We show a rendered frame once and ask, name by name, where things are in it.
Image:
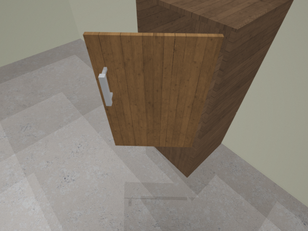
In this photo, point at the cupboard door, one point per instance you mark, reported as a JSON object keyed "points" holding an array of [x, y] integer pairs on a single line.
{"points": [[159, 83]]}

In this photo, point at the handle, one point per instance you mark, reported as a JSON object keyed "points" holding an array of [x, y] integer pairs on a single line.
{"points": [[105, 88]]}

